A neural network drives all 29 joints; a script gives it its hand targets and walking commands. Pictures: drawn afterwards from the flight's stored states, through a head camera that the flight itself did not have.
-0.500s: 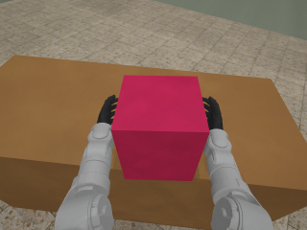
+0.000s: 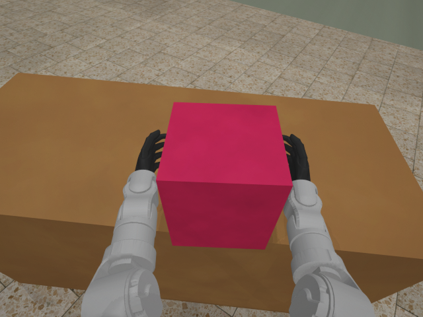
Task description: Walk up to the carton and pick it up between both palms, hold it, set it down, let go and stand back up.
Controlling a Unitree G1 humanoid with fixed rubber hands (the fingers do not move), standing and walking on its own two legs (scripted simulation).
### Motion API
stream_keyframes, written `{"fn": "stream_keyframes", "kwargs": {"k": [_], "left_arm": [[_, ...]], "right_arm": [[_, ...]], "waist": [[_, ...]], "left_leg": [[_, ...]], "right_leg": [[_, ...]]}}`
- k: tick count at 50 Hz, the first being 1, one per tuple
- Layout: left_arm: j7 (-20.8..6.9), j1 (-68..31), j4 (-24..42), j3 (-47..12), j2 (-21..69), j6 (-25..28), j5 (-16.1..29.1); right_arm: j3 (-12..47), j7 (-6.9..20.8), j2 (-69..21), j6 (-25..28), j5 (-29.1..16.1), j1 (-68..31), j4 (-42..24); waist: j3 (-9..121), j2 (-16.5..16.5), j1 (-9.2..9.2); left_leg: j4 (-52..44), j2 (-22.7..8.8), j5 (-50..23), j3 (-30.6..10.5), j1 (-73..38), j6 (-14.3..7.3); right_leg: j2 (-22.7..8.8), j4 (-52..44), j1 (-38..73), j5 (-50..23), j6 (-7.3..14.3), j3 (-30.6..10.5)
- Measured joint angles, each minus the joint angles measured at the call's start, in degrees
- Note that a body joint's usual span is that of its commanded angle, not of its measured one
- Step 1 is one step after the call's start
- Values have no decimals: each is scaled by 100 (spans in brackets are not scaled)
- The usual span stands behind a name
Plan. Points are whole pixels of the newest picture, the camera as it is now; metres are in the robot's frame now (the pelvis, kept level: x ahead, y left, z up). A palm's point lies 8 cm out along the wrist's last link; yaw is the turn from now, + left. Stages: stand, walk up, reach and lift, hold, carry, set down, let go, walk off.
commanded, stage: set down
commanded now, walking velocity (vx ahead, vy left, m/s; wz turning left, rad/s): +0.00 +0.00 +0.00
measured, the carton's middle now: (221, 179) +0.40 +0.01 +0.03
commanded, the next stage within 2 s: none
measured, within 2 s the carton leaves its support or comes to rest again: neither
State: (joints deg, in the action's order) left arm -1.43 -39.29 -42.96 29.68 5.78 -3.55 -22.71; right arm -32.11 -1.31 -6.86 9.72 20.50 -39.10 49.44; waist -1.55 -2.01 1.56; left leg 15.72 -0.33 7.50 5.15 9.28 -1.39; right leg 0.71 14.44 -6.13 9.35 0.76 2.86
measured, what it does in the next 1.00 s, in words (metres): stands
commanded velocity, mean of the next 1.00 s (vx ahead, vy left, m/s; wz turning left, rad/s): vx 0.00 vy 0.00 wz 0.00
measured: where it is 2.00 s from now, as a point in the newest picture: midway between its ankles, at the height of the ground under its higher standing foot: outside the picture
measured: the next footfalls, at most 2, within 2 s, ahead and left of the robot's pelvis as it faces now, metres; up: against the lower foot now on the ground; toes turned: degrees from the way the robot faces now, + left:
none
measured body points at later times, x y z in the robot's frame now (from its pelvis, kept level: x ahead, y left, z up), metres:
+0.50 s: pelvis +0.00 +0.00 +0.00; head +0.03 +0.01 +0.45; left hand +0.40 +0.16 +0.07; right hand +0.40 -0.14 +0.07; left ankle +0.01 +0.10 -0.75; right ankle -0.02 -0.10 -0.75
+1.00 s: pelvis +0.00 +0.00 +0.00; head +0.04 +0.02 +0.44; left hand +0.41 +0.17 +0.04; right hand +0.41 -0.14 +0.04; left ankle +0.01 +0.10 -0.75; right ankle -0.02 -0.10 -0.75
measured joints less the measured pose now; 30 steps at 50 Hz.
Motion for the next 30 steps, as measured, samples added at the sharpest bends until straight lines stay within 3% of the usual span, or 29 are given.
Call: {"fn": "stream_keyframes", "kwargs": {"k": [30], "left_arm": [[-180,3,121,274,87,352,-217]], "right_arm": [[-43,36,-150,2,162,100,-312]], "waist": [[-97,-45,20]], "left_leg": [[30,-32,4,34,67,13]], "right_leg": [[25,125,-124,49,30,-28]]}}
